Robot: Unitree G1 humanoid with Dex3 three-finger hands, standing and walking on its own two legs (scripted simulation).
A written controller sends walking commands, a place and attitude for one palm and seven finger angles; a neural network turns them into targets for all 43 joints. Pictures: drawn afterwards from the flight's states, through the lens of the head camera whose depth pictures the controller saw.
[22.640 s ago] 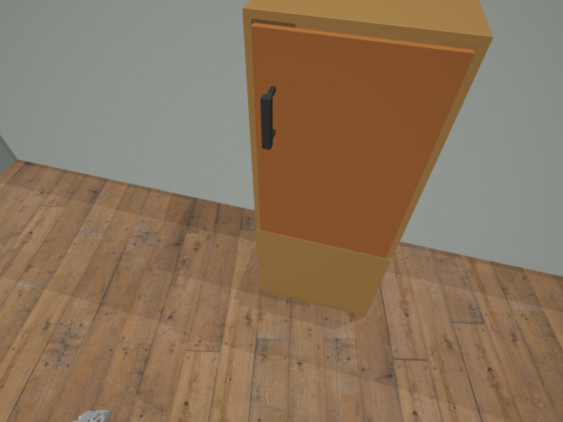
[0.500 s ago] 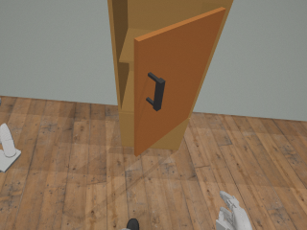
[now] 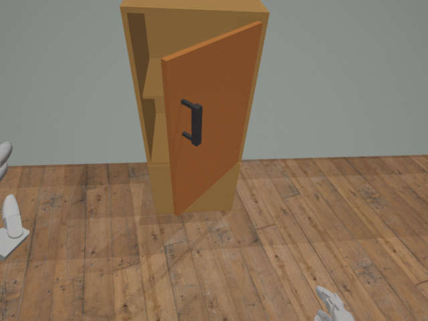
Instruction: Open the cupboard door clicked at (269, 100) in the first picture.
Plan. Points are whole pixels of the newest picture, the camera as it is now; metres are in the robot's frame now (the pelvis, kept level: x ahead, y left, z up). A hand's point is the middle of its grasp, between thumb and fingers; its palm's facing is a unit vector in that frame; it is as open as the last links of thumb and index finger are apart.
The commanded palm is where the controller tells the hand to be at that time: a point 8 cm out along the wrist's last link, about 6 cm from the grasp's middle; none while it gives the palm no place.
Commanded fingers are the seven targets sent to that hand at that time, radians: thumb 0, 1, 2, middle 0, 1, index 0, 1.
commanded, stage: stop stepping back and stand still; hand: left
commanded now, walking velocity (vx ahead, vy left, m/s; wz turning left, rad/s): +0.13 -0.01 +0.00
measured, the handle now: (191, 122) +0.57 +0.07 +0.07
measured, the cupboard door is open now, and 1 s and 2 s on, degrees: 45 45 45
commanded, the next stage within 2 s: let the arm hang, fingers relaxed in 0.50 s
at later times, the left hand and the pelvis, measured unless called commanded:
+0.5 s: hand out of the picture +0.20 +0.29 +0.16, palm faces +0.40 -0.76 -0.51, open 7.4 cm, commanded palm +0.13 +0.33 +0.17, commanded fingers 0.00 0.90 0.90 -0.20 -0.30 -0.20 -0.30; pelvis +0.00 +0.03 -0.01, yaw +1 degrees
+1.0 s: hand out of the picture -0.05 +0.21 -0.19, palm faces +0.08 -0.98 -0.16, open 7.1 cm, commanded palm none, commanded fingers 0.00 0.90 0.90 -0.20 -0.30 -0.20 -0.30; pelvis -0.02 +0.04 -0.01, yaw +4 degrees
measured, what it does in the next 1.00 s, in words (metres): steps on the spot: right foot, then left foot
